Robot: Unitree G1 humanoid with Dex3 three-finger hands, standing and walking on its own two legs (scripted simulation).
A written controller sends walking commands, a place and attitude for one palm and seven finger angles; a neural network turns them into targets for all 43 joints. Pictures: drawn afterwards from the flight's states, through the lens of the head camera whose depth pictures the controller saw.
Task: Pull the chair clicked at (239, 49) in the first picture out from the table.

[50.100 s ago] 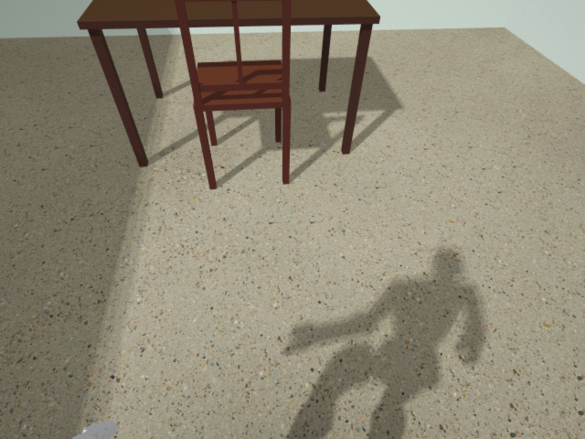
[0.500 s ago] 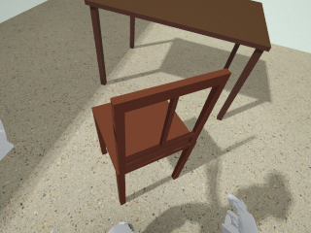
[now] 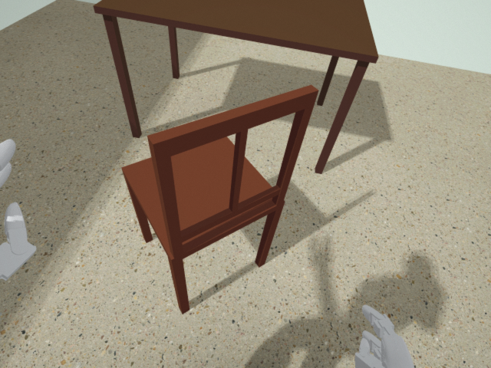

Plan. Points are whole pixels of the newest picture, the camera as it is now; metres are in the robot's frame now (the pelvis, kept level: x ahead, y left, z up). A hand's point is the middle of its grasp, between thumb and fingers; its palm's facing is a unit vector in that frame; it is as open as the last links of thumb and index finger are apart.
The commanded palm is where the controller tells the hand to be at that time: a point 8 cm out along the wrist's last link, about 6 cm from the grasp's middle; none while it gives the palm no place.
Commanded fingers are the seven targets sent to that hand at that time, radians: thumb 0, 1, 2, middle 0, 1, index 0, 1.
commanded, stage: stop stepping back and stand still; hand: left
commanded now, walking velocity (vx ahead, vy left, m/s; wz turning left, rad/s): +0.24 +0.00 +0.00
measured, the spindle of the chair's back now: (237, 173) +0.56 +0.01 -0.06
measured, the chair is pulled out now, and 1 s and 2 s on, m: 0.62 0.62 0.62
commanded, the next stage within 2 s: let the arm hang, fingers relaxed in 0.44 s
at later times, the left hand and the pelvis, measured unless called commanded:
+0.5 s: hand out of the picture +0.18 +0.27 +0.18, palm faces +0.44 -0.77 -0.46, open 7.4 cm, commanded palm +0.11 +0.31 +0.18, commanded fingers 0.00 0.90 0.90 -0.20 -0.30 -0.20 -0.30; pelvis -0.01 +0.01 +0.00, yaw +4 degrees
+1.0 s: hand out of the picture -0.02 +0.21 -0.17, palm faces +0.10 -0.97 -0.21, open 7.0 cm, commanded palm none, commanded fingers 0.00 0.90 0.90 -0.20 -0.30 -0.20 -0.30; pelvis +0.00 +0.02 +0.01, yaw +5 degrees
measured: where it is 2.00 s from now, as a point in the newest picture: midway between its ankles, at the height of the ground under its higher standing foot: outside the picture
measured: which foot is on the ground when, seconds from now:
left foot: down 0.00-1.00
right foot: up 0.00-0.04, down 0.06-1.00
